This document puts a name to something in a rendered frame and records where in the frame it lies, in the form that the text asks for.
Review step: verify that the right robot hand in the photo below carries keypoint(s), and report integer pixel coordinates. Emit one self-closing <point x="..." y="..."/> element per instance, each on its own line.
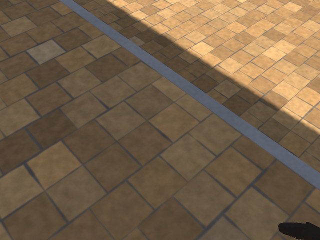
<point x="303" y="231"/>

